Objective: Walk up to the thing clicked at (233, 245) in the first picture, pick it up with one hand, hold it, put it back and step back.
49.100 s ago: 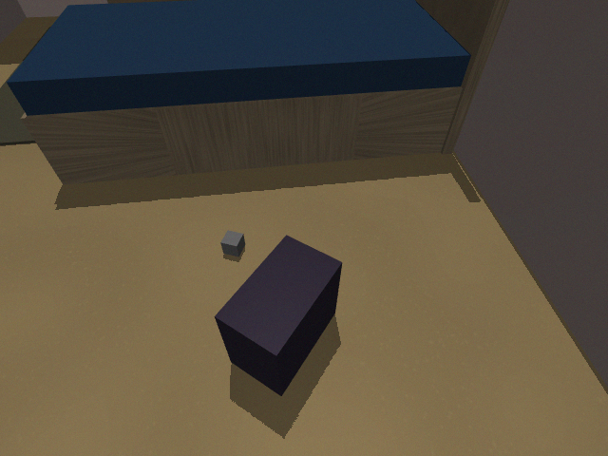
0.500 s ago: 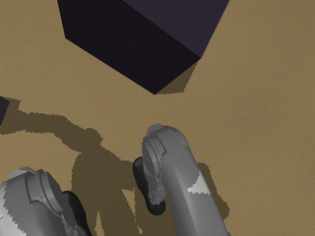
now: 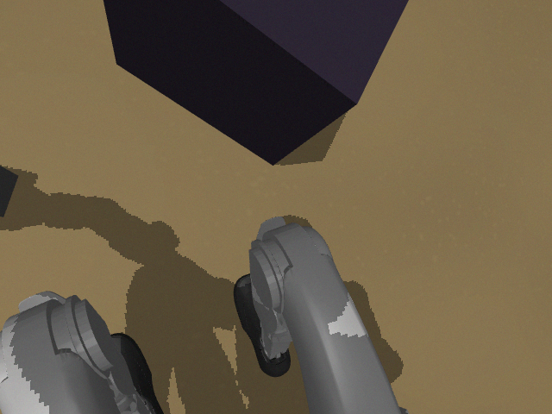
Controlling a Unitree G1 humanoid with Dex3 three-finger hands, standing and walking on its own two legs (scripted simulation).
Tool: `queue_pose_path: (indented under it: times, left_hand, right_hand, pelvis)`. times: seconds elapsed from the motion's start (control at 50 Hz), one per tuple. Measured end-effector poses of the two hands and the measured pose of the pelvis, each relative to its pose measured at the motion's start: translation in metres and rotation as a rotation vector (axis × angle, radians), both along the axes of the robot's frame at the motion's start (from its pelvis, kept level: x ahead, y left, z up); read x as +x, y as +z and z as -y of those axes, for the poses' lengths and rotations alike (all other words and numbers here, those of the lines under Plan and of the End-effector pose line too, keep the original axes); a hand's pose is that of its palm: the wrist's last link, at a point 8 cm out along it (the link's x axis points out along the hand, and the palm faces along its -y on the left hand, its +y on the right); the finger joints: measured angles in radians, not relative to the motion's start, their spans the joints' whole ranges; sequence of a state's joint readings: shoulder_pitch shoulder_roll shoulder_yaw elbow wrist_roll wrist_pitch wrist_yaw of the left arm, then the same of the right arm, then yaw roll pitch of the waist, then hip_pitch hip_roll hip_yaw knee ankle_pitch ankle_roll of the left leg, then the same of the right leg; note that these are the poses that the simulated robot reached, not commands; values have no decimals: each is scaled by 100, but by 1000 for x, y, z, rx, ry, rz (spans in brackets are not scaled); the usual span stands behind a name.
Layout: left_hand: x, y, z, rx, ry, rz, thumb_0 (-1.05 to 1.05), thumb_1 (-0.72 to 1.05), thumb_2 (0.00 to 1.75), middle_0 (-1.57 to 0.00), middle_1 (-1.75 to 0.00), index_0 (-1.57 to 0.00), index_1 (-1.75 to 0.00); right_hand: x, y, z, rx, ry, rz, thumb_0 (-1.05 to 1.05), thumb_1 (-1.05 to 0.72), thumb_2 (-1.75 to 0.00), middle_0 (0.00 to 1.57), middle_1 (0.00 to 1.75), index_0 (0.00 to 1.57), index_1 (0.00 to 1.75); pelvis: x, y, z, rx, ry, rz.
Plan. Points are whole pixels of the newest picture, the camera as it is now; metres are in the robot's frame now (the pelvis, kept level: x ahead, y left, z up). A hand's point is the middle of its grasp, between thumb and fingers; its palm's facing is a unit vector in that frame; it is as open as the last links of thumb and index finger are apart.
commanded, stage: rise first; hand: left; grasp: from above
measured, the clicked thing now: out of the picture +0.49 +0.30 -0.30
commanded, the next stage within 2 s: approach in 0.60 s
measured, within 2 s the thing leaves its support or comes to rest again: neither
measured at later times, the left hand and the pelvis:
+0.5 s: hand out of the picture +0.47 +0.33 -0.18, palm faces -0.05 -0.41 -0.91, open 12.0 cm; pelvis +0.00 +0.00 +0.00, yaw +0 degrees
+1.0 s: hand out of the picture +0.47 +0.30 -0.20, palm faces -0.12 -0.43 -0.89, open 12.2 cm; pelvis +0.00 +0.00 +0.00, yaw +0 degrees
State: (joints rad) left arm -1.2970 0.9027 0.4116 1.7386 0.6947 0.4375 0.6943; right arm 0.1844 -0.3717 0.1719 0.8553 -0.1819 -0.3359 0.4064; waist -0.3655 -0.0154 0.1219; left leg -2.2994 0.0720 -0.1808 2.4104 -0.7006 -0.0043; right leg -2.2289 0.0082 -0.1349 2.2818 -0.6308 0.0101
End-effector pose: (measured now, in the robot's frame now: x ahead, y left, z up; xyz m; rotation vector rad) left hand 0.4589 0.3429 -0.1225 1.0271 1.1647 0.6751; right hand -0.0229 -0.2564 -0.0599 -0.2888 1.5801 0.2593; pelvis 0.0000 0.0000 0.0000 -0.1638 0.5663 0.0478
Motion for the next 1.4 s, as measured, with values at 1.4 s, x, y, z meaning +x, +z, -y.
queue_pose_path:
  times: [1.4]
  left_hand:
    - [18,-4,33,2,-9,-37,0,-29,78,-34,-77,-33,-79]
  right_hand:
    - [-21,7,-6,35,-28,-46,0,-92,-90,19,29,19,30]
  pelvis:
    - [-1,3,4,3,-19,3]
